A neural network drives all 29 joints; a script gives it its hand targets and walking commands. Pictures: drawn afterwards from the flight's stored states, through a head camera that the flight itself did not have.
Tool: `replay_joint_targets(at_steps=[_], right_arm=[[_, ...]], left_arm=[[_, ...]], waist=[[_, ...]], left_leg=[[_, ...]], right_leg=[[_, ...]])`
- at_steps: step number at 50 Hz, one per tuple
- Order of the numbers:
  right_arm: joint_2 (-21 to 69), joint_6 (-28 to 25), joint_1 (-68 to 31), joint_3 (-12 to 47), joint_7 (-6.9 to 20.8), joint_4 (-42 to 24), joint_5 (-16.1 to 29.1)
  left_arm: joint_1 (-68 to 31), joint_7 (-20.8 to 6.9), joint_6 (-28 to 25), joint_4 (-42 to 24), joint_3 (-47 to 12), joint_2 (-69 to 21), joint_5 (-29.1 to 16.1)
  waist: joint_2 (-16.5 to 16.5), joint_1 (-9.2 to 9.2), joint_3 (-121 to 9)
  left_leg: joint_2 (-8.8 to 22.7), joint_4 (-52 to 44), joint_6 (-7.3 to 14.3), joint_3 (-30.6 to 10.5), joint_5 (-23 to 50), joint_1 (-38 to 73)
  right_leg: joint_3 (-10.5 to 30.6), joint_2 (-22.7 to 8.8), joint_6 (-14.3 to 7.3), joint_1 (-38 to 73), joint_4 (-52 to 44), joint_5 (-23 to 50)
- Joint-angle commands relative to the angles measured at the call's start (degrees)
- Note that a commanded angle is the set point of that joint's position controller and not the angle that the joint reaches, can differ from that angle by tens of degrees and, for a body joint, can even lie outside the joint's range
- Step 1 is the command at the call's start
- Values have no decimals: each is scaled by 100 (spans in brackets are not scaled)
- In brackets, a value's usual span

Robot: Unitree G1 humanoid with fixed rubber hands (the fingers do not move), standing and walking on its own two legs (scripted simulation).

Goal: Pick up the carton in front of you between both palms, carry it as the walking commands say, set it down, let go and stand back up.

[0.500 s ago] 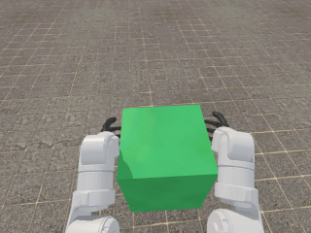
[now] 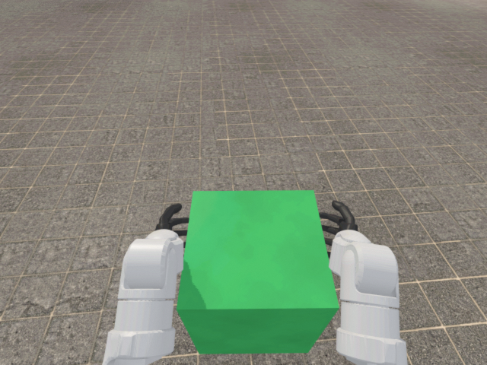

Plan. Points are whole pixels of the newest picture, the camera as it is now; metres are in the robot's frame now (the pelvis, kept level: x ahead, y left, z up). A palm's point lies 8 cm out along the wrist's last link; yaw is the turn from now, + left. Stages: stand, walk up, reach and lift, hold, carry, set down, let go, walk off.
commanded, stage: carry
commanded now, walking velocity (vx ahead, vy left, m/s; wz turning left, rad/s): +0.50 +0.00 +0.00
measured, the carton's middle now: (253, 276) +0.28 -0.01 -0.01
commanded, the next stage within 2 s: none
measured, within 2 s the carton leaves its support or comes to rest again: neither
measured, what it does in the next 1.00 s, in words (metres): walks ahead: left foot, then right foot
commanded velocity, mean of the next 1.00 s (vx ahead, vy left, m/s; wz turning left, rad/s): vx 0.22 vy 0.00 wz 0.00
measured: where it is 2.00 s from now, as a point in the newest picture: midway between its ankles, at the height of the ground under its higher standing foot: (237, 310)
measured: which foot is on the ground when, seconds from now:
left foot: up 0.00-0.32, down 0.34-0.76, up 0.78-0.86, down 0.88-1.00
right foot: down 0.00-0.34, up 0.36-0.70, down 0.72-1.00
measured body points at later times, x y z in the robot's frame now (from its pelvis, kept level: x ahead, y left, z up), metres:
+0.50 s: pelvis +0.31 +0.05 +0.02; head +0.31 +0.05 +0.47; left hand +0.62 +0.16 +0.08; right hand +0.60 -0.13 +0.09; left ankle +0.35 +0.14 -0.72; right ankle +0.22 -0.05 -0.64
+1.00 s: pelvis +0.54 +0.02 +0.01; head +0.55 +0.01 +0.46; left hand +0.85 +0.15 +0.08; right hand +0.84 -0.14 +0.08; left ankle +0.44 +0.13 -0.72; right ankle +0.57 -0.08 -0.72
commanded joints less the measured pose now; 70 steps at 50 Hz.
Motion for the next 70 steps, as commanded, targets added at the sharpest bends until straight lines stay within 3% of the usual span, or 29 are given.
replay_joint_targets(at_steps=[1, 5, 7, 10, 14, 15, 17, 18, 21, 23, 28, 31, 33, 36, 38, 41, 43, 44, 49, 55, 57, 59, 60, 62, 63, 66, 68, 69, 70], right_arm=[[6128, 170, -2783, 3893, 2394, 348, 2438], [6241, -59, -2851, 4069, 2270, -273, 2366], [6322, -24, -2675, 3935, 2212, 182, 2309], [6115, 36, -2770, 4054, 2138, -251, 2358], [5804, 196, -2415, 3862, 2167, 510, 2336], [5897, 148, -2463, 4047, 2213, 68, 2420], [5676, 178, -2695, 3945, 2221, -6, 2378], [5951, 234, -2480, 3937, 2231, 478, 2326], [6070, 156, -2979, 4030, 2322, 53, 2568], [6336, 58, -3065, 4002, 2411, -242, 2675], [6141, 74, -2690, 4037, 2387, -103, 2599], [6038, 123, -2542, 3969, 2275, -412, 2556], [5736, 159, -2493, 3984, 2271, -165, 2404], [5784, 290, -2526, 3981, 2276, -189, 2186], [5684, 265, -2406, 3826, 2242, 181, 2075], [6015, 146, -2481, 4189, 2257, 269, 2280], [6348, 13, -2945, 4299, 2307, -332, 2483], [6297, 7, -3070, 4244, 2309, -231, 2490], [6231, 82, -2984, 4250, 2312, -525, 2624], [5910, 130, -2000, 3882, 2361, 185, 2233], [5992, 135, -2290, 3938, 2353, 128, 2275], [5955, 125, -2423, 3959, 2376, 161, 2371], [5811, 147, -2732, 3944, 2384, -43, 2333], [5922, 127, -2598, 3956, 2410, -168, 2311], [6114, 202, -2742, 3857, 2394, 3, 2473], [5992, 113, -2686, 3952, 2375, -232, 2437], [6042, 193, -2385, 3736, 2375, 443, 2229], [6009, 148, -2800, 4058, 2329, 41, 2377], [6072, 170, -2676, 4038, 2322, -267, 2466]], left_arm=[[-3713, -2103, -229, -1027, -3882, -6055, -2945], [-3714, -2189, -247, -1081, -3959, -6105, -3223], [-3607, -2210, -180, -1054, -3822, -5811, -3131], [-3440, -2188, -135, -1104, -3754, -5714, -3139], [-3581, -2054, 59, -1007, -3508, -5187, -2877], [-3237, -2063, 99, -1021, -3665, -5247, -2822], [-3024, -2108, 154, -722, -3549, -5463, -2747], [-3354, -2112, 110, -927, -3582, -5235, -2697], [-3502, -2060, 6, -619, -3508, -5788, -2813], [-3766, -2060, -154, -1118, -3970, -6031, -2806], [-3471, -1939, -231, -1470, -3724, -5741, -2706], [-3323, -1988, -167, -1591, -3810, -5593, -2866], [-3522, -1989, -63, -1202, -3880, -5696, -2927], [-2691, -2112, 39, -529, -3639, -5453, -2671], [-2995, -2149, 67, -521, -3538, -5609, -2660], [-3064, -2215, -51, -394, -3412, -5832, -2769], [-3188, -2211, -178, -966, -3628, -5988, -2767], [-3456, -2180, -155, -835, -3672, -6017, -2828], [-3226, -1988, -225, -1048, -3745, -5942, -2779], [-3432, -1912, -209, -1370, -3949, -5795, -2777], [-3319, -1968, -228, -1444, -3892, -5742, -2766], [-3261, -1952, -154, -1070, -3869, -5774, -2758], [-3089, -1975, -106, -798, -3775, -5783, -2636], [-3340, -2019, -25, -858, -3736, -5930, -2798], [-3452, -2021, -52, -950, -3863, -5966, -2885], [-3668, -1985, -88, -1362, -4034, -5896, -2913], [-3648, -2036, -95, -1173, -3823, -5619, -2883], [-3364, -2079, -65, -629, -3762, -5882, -2784], [-3018, -2090, -86, -677, -3836, -5923, -2902]], waist=[[-282, -1, -1074], [-1089, 26, -1060], [-863, 105, -738], [-1406, 39, -892], [-595, -17, -807], [-573, -118, -1412], [1843, -155, -1736], [1434, -218, -1659], [-239, -153, -1287], [425, -219, -1449], [557, -84, -1119], [788, -127, -1233], [426, 22, -1264], [-1618, -44, -1860], [-1058, 20, -1859], [-1194, -35, -2044], [-740, -19, -2076], [-298, -50, -1846], [-171, -69, -2031], [-357, -53, -2102], [-358, -37, -1936], [112, -48, -1628], [845, -103, -1435], [800, -84, -1067], [1008, -124, -1132], [623, -52, -1322], [-786, 44, -1454], [-1582, 64, -1457], [-1301, -15, -1586]], left_leg=[[474, 478, 180, -373, 800, -2593], [359, -1218, 13, 188, 1264, -1690], [193, -1904, -36, 510, 1647, -2030], [73, -2494, 96, 698, 2406, -1360], [-366, -3323, 136, 1283, 2163, -149], [-219, -3337, 310, 1073, 2116, 1028], [1892, -4026, 1332, -2712, 3355, 3121], [2161, -3931, 1655, -2629, 4102, 3317], [1801, -4158, 1063, -1424, 3604, 2059], [1610, -4390, 787, -972, 2708, 1612], [1242, -4123, 746, 439, 4956, 1083], [1025, -3666, 506, 766, 4736, 1221], [590, -2886, 95, 1114, 3803, 498], [83, -1958, -139, 530, 374, -618], [169, -2163, -125, 221, -441, -983], [109, -3577, -149, 392, 1137, -318], [340, -3384, -75, 315, 1498, 354], [453, -3237, -134, 333, 2363, 401], [722, -2740, -58, 130, 5221, 813], [357, -2782, -206, 344, 3180, -173], [256, -3114, -257, 345, 3664, -58], [485, -3163, -292, 263, 5571, 716], [492, -3043, -191, 379, 6741, 1424], [709, -2528, 56, 291, 8523, 2290], [751, -2518, 18, 146, 8813, 2089], [588, -2044, -202, 295, 7643, 818], [296, -1842, -339, 281, 2200, -1003], [-46, -2115, -242, 291, 109, -1656], [236, -3108, -288, -72, 188, -1551]], right_leg=[[2576, -2051, -384, 2672, -1928, 1362], [1319, -1573, -256, 2005, -2162, 1481], [1356, -1546, -226, 2251, -2236, 1372], [931, -1561, -92, 2291, -2057, 2023], [313, -1200, 211, 1985, -698, 3474], [69, -915, 434, 1581, 381, 3494], [343, 369, 824, -1467, 3198, -874], [886, 171, 739, -2211, 4232, -1638], [1196, -671, 587, -1829, 3305, -895], [1111, -680, 625, -1359, 2361, -517], [411, -443, 655, -643, 864, 243], [118, -220, 665, 175, -481, 1371], [79, -365, 648, 1399, -1028, 2409], [2118, -1895, -185, 2684, -951, 4921], [2045, -2251, -346, 3086, -849, 6103], [1258, -1534, -86, 2944, -692, 5129], [1128, -1432, 218, 2123, -762, 3655], [797, -1272, 269, 2091, -697, 3738], [433, -896, 268, 1587, 11, 3797], [836, -1203, 58, 2651, 67, 5997], [711, -1029, 38, 2442, 262, 5792], [160, -617, 327, 1604, 164, 3707], [64, -439, 370, 660, 371, 2363], [-288, -13, 595, -206, -503, 504], [-177, -8, 531, 71, -509, 592], [-119, -135, 475, 1895, -890, 2435], [949, -1505, -226, 3337, -345, 6563], [1026, -1723, -474, 3913, -151, 7546], [1059, -1631, -268, 3920, -115, 6517]])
